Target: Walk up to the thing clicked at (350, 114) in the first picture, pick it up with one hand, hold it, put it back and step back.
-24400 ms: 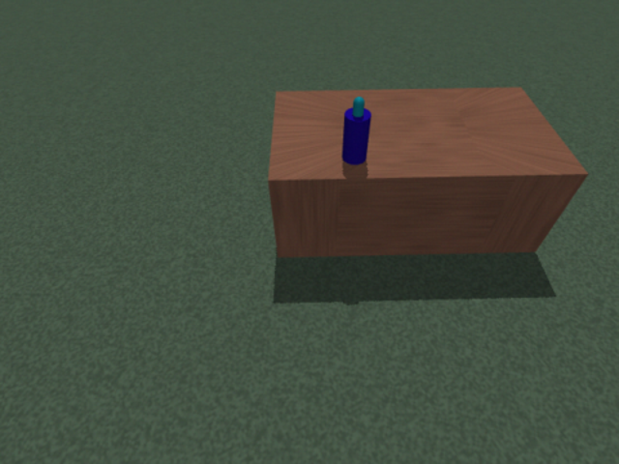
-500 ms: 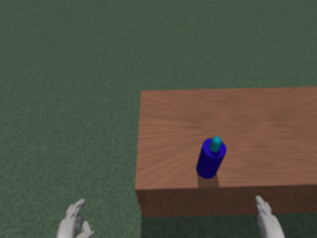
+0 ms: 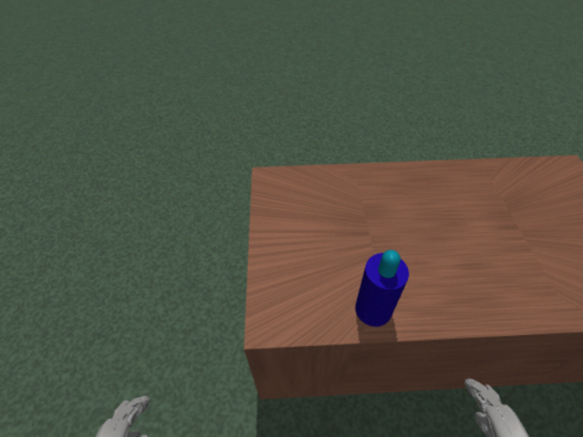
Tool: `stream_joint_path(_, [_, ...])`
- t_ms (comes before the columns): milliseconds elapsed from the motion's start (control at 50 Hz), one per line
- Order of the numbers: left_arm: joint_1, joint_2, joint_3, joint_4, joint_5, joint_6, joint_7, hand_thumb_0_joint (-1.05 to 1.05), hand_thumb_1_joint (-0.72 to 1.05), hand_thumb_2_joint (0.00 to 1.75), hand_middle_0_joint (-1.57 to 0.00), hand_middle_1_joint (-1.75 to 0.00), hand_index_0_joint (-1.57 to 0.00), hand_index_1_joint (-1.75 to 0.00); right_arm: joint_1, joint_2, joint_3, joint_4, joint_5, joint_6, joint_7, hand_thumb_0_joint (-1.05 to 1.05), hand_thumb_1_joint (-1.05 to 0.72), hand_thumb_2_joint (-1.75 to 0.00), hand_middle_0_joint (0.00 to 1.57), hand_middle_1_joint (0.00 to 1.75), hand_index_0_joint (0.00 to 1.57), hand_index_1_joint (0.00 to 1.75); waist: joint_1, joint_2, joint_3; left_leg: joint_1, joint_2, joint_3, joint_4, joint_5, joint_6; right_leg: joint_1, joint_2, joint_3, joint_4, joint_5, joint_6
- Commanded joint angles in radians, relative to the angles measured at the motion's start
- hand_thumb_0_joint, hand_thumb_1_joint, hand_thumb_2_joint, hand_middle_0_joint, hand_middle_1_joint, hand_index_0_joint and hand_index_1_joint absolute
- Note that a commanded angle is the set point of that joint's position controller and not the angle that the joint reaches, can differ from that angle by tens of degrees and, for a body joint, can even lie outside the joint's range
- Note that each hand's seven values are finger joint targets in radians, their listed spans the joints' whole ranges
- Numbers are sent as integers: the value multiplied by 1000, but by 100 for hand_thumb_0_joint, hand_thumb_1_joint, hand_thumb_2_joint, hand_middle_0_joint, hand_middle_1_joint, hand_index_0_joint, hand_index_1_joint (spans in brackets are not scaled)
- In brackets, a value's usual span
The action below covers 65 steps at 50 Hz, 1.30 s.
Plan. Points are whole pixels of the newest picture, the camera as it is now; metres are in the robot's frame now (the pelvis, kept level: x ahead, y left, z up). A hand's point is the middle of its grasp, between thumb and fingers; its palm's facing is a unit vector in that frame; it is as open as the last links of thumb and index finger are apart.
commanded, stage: stand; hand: right
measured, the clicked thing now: (382, 284) +0.45 -0.17 -0.20
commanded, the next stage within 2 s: none
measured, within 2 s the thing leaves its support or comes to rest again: neither
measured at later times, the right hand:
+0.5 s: hand out of the picture +0.06 -0.24 -0.11, palm faces +0.00 +0.94 -0.34, open 7.5 cm
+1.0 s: hand out of the picture +0.03 -0.23 -0.11, palm faces +0.00 +0.94 -0.33, open 7.4 cm
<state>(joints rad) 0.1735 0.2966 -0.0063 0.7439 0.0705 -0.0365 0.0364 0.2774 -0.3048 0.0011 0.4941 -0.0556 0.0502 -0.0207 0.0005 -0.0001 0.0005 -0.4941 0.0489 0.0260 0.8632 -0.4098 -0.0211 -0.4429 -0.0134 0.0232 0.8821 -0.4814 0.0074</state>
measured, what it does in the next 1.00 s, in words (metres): stands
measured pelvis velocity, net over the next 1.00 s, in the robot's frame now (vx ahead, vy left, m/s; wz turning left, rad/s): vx -0.01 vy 0.01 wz -0.01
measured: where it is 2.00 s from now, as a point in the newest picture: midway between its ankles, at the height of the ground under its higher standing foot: outside the picture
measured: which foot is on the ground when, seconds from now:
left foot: down 0.00-1.00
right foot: down 0.00-1.00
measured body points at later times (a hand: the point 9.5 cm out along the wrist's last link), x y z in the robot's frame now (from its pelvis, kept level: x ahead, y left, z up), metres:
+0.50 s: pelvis +0.00 +0.00 +0.04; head +0.00 +0.01 +0.49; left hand +0.08 +0.29 -0.10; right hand +0.06 -0.29 -0.09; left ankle +0.02 +0.14 -0.70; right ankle -0.01 -0.13 -0.70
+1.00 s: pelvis -0.01 +0.01 +0.05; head -0.01 +0.02 +0.50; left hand +0.04 +0.31 -0.09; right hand +0.03 -0.28 -0.09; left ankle +0.02 +0.14 -0.70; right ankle -0.01 -0.13 -0.70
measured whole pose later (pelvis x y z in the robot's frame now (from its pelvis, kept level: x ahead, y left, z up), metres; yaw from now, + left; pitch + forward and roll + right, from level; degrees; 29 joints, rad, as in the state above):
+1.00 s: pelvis -0.01 +0.01 +0.05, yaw -1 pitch -4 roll +0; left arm 0.15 0.34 0.00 1.16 0.02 0.00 0.00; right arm 0.15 -0.32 0.00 1.16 -0.01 0.00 0.00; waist 0.00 -0.01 0.07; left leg -0.16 0.04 0.05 0.37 -0.15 -0.01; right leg -0.10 -0.02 0.03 0.36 -0.20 0.03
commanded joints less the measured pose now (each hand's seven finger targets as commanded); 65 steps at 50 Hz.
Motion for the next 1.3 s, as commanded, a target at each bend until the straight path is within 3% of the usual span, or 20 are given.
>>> stream_joint_path(0, [-3,192,79,-39,-23,-16,-17,0,90,90,-20,-30,-20,-30,-53,-162,-84,27,9,-82,0,0,-23,-84,20,30,20,30,7,11,-98,145,47,-101,-184,171,90,18,-26,75,-210,196,-77])
stream_joint_path(60, [-32,205,79,-2,-19,-13,-23,0,90,90,-20,-30,-20,-30,-62,-158,-79,111,8,-90,-1,0,-47,-90,20,30,20,30,-9,-57,-84,171,19,-63,-170,181,75,39,-67,137,-294,217,-91])
stream_joint_path(100, [-29,211,80,22,-24,-14,-21,0,90,90,-20,-30,-20,-30,-69,-173,-84,165,8,-95,-1,0,-63,-90,20,30,20,30,-5,-49,-92,212,29,-69,-180,263,74,63,-68,129,-298,306,-85])
stream_joint_path(180, [-12,217,79,87,-38,-5,-16,0,90,90,-20,-30,-20,-30,-59,-189,-80,268,13,-100,-6,0,-90,-90,20,30,20,30,-6,-24,-86,279,50,-77,-240,358,74,109,-63,111,-315,390,-73])
stream_joint_path(300, [-5,227,72,171,-46,9,-13,0,90,90,-20,-30,-20,-30,-81,-207,-68,389,23,-94,-13,0,-90,-90,20,30,20,30,-2,-5,-55,304,61,-72,-326,391,64,207,-74,106,-401,438,-63])
stream_joint_path(360, [-21,230,67,210,-49,17,-13,0,90,90,-20,-30,-20,-30,-96,-202,-58,440,26,-91,-14,0,-90,-90,20,30,20,30,-7,-9,-4,321,66,-76,-400,335,50,198,-70,104,-461,349,-57])
stream_joint_path(440, [-35,226,60,246,-51,15,-17,0,90,90,-20,-30,-20,-30,-118,-214,-55,494,30,-92,-13,0,-90,-90,20,30,20,30,-4,9,4,346,76,-79,-459,333,42,243,-73,99,-512,343,-48])
stream_joint_path(740, [-64,224,46,337,-48,15,-28,0,90,90,-20,-30,-20,-30,-175,-224,-49,585,33,-81,0,0,-90,-90,20,30,20,30,-2,14,55,329,79,-94,-582,115,34,252,-74,84,-602,209,-26])
stream_joint_path(820, [-67,227,45,347,-50,12,-28,0,90,90,-20,-30,-20,-30,-166,-226,-47,596,37,-83,0,0,-90,-90,20,30,20,30,-10,10,27,346,83,-90,-582,142,38,278,-87,93,-605,264,-27])
stream_joint_path(1020, [-55,234,39,364,-52,12,-26,0,90,90,-20,-30,-20,-30,-181,-237,-46,604,39,-76,6,0,-90,-90,20,30,20,30,-8,-7,39,354,85,-91,-584,139,42,262,-91,89,-613,250,-25])
stream_joint_path(1080, [-54,237,38,363,-50,7,-25,0,90,90,-20,-30,-20,-30,-183,-235,-45,604,42,-78,7,0,-90,-90,20,30,20,30,-12,-24,10,390,84,-82,-567,224,41,268,-98,91,-611,297,-23])
stream_joint_path(1180, [-62,240,37,363,-56,8,-24,0,90,90,-20,-30,-20,-30,-185,-236,-42,613,41,-77,8,0,-90,-90,20,30,20,30,-13,-4,16,394,85,-78,-570,242,40,275,-101,89,-608,326,-24])
stream_joint_path(1280, [-61,241,37,361,-55,8,-24,0,90,90,-20,-30,-20,-30,-193,-236,-41,613,43,-81,6,0,-90,-90,20,30,20,30,-11,-4,-8,412,89,-69,-564,331,41,300,-103,82,-599,394,-21])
